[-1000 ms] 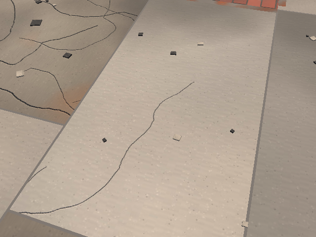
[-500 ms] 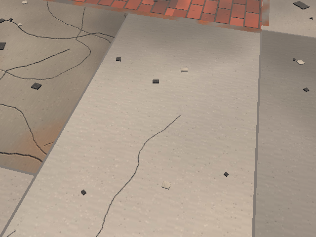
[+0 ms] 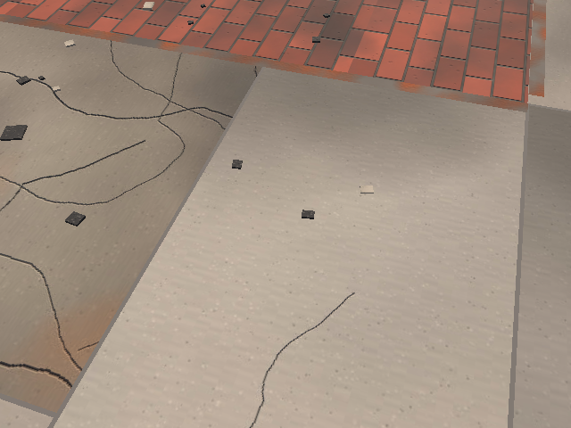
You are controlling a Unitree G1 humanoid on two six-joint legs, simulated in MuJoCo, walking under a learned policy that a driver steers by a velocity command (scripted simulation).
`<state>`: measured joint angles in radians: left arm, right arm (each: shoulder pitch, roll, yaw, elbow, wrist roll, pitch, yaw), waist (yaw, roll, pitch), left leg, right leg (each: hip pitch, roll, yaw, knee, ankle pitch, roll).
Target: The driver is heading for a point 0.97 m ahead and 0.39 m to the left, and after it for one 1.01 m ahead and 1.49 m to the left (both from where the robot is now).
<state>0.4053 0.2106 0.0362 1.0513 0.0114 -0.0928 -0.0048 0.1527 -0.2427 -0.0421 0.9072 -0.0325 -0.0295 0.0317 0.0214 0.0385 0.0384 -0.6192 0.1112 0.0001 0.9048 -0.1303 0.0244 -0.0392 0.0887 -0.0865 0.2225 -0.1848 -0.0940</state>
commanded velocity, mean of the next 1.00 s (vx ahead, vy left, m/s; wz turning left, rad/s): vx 0.50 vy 0.00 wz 0.48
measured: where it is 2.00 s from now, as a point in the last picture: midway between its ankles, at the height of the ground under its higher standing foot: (150, 288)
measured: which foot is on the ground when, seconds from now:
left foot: up 0.00-0.22, down 0.24-0.80, up 0.82-1.00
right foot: down 0.00-0.26, up 0.28-0.76, down 0.78-1.00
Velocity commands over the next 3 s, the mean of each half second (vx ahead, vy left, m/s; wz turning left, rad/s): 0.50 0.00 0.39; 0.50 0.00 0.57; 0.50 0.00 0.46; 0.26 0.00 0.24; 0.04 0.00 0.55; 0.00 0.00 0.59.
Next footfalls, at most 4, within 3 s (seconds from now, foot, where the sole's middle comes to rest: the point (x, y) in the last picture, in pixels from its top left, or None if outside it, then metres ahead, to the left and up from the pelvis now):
0.24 left None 0.29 0.12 -0.78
0.78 right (291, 369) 0.64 0.05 -0.78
1.30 left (163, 336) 0.72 0.38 -0.78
1.82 right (153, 246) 1.01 0.46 -0.78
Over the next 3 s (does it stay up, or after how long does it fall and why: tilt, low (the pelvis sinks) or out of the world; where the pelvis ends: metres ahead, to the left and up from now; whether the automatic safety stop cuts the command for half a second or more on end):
stays up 0.87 0.43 0.00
